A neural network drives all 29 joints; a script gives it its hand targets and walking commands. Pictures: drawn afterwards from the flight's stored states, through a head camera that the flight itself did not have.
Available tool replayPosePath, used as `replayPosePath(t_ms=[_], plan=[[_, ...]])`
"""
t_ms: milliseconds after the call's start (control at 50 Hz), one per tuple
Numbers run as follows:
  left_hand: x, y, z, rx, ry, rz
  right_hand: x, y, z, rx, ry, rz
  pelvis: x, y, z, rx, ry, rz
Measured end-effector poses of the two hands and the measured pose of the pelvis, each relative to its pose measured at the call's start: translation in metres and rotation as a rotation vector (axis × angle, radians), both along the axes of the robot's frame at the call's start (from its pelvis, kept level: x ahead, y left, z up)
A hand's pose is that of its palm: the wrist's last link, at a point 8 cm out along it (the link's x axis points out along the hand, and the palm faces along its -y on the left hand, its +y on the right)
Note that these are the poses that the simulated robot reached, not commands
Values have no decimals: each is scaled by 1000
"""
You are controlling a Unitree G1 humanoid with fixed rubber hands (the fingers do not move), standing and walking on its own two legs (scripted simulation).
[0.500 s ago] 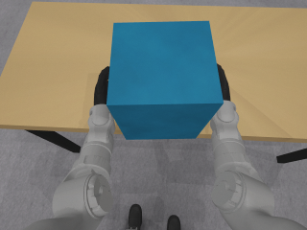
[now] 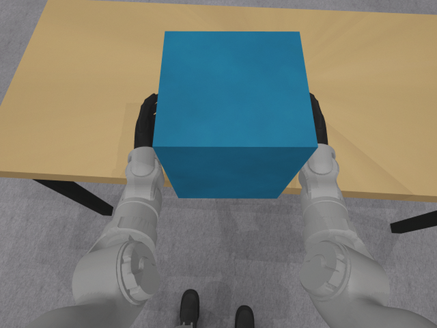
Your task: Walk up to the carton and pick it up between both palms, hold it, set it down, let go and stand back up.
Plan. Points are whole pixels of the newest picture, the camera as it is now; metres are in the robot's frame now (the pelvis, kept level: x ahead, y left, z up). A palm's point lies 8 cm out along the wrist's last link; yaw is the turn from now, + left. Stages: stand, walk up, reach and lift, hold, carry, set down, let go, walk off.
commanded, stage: reach and lift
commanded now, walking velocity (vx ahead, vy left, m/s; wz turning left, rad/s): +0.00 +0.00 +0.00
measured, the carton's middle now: (229, 127) +0.47 -0.01 +0.00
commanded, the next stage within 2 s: none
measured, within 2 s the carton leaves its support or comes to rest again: leaves its support in 0.84 s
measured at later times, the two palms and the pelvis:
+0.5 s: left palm (147, 141) +0.44 +0.14 -0.01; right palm (314, 137) +0.44 -0.16 +0.01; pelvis +0.00 +0.00 +0.00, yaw +0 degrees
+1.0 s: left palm (151, 151) +0.42 +0.13 -0.01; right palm (324, 140) +0.43 -0.17 +0.03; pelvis -0.02 +0.00 -0.01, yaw -2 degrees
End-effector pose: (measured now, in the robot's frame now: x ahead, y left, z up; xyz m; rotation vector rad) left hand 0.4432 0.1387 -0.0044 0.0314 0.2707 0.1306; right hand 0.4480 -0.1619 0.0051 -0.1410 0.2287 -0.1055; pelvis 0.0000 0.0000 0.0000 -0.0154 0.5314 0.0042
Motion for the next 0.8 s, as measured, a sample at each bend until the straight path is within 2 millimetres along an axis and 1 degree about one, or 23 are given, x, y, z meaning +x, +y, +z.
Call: replayPosePath(t_ms=[400,520,700,800], plan=[[-1,0,0,-8,-9,2,-2,0,0,2,-15,-2,-1,0,-2,-3,30,1],[-3,-2,-1,-35,-19,4,-5,-2,0,-2,-26,-8,-2,0,-3,-3,43,-3],[-8,-9,-2,-63,-33,-2,-14,-9,2,-12,-42,-19,-7,-1,-4,-3,48,-13],[-12,-12,-3,-85,-33,-5,-19,-12,6,-12,-44,-28,-9,-1,-6,-2,55,-19]])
